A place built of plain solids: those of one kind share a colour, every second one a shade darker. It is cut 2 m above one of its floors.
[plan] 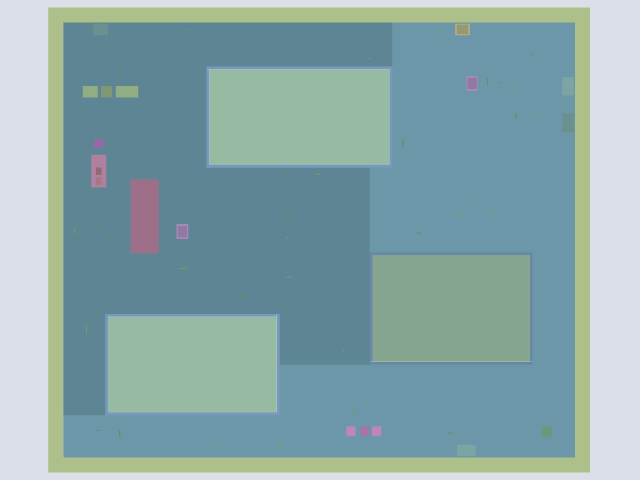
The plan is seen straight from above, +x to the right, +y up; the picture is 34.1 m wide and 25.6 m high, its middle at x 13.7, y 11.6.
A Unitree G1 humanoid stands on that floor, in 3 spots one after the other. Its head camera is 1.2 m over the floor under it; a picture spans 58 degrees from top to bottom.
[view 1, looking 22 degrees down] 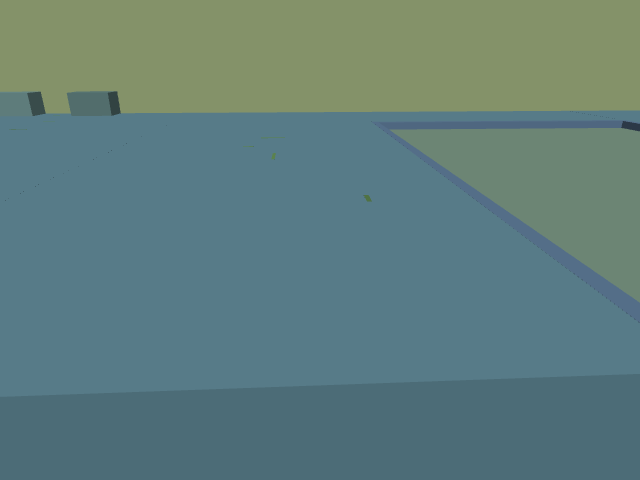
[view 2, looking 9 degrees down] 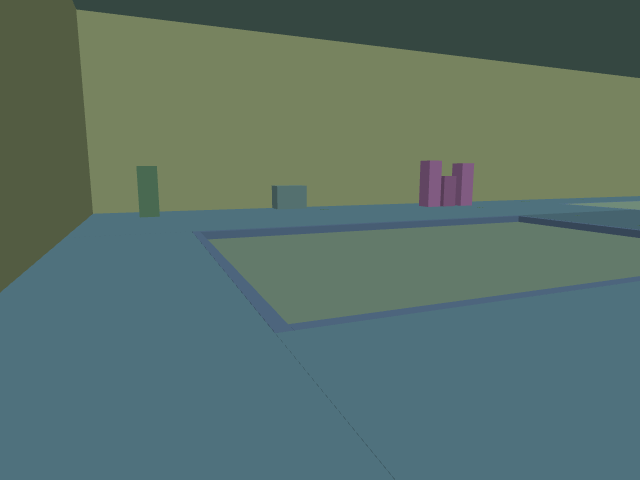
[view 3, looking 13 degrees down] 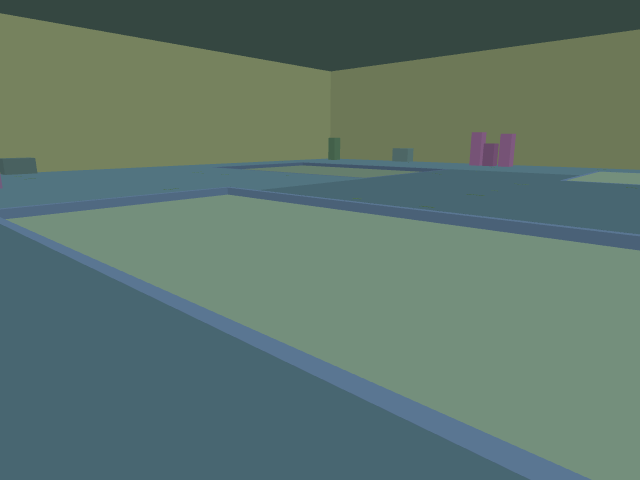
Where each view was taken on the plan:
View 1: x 14.95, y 12.65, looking -3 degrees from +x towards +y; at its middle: floor_deck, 3.20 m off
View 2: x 25.90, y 13.95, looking -112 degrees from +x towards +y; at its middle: floor_lift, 8.67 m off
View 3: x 8.10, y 22.35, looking -48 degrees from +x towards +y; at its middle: floor_lift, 6.14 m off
